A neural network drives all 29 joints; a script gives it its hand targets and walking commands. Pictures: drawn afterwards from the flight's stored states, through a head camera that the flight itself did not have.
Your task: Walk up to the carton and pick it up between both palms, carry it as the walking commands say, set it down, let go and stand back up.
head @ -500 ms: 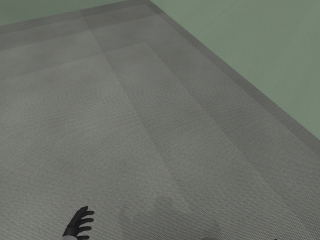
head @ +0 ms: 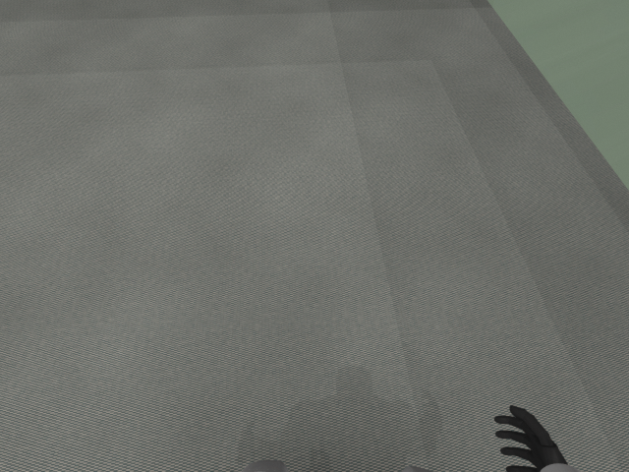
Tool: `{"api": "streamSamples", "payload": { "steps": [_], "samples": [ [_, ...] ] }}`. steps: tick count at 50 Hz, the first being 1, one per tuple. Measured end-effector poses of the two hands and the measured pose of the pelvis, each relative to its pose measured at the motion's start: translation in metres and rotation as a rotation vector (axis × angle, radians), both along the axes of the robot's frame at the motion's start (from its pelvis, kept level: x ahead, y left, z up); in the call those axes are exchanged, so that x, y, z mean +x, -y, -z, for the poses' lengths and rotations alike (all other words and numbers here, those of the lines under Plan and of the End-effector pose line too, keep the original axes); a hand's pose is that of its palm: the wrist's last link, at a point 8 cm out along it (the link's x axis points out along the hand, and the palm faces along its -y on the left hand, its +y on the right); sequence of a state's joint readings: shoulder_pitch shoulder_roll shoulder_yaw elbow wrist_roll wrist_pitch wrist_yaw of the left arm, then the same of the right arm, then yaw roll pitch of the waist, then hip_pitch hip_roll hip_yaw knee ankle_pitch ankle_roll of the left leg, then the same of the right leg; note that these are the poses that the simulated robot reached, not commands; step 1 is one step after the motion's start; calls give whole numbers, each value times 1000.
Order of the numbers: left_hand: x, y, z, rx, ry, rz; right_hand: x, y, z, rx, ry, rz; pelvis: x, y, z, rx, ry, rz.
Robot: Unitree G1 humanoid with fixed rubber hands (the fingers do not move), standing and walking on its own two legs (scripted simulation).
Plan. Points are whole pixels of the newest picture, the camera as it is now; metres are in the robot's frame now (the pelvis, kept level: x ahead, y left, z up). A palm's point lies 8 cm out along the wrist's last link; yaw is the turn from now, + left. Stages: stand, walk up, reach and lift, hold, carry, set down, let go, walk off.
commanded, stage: walk up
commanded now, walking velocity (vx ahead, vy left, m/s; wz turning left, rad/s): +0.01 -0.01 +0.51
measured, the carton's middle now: out of the picture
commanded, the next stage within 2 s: none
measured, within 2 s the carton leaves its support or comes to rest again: neither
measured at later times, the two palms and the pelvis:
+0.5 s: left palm out of the picture +0.04 +0.25 -0.08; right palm out of the picture +0.14 -0.29 -0.11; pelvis -0.01 -0.04 +0.01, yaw +14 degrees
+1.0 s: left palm out of the picture -0.08 +0.26 -0.11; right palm (512, 447) +0.17 -0.22 -0.09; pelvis -0.04 -0.02 +0.02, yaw +30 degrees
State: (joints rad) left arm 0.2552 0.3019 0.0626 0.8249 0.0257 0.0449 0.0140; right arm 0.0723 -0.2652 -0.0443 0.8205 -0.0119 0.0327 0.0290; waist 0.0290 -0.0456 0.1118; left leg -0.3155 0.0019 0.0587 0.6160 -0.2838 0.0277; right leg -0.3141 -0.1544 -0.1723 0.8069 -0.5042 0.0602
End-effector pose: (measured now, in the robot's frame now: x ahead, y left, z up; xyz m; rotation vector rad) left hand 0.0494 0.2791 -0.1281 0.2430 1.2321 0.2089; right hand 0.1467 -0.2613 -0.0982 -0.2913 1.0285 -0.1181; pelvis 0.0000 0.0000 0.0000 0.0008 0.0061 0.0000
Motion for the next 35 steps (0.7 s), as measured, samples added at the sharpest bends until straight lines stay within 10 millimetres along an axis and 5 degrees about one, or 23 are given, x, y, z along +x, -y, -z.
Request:
{"api": "streamSamples", "payload": {
  "steps": [9,18,21,27,35],
  "samples": [
    [22,-4,-18,-23,81,-18,-29,3,-14,-50,-89,12,-3,-6,-17,-31,12,-92],
    [49,14,-42,40,218,-36,-35,28,4,-21,-128,-23,-7,20,-13,-8,-5,-164],
    [32,22,-43,81,216,-65,-23,37,17,-7,-116,-64,-8,32,-6,18,-10,-181],
    [-29,30,-52,102,128,-176,1,25,15,39,-118,-167,-12,42,-16,33,1,-263],
    [-88,33,-37,74,88,-304,45,-22,6,61,-51,-320,-22,40,-14,24,-14,-361]
  ]
}}
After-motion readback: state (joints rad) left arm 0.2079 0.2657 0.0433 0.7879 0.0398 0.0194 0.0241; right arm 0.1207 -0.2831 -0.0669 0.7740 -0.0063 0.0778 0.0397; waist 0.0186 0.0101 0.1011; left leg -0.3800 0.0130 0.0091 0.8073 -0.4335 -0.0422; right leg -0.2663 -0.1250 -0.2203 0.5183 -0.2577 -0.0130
